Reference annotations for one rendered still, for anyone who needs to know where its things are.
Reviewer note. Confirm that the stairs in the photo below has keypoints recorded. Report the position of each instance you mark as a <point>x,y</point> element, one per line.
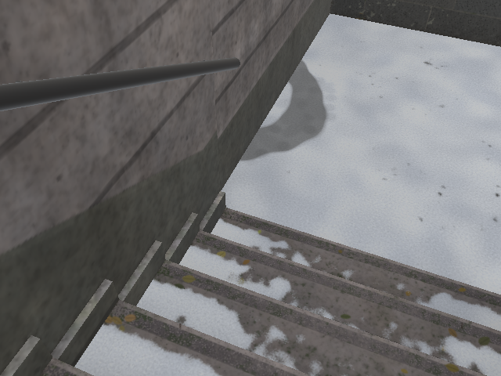
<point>255,298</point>

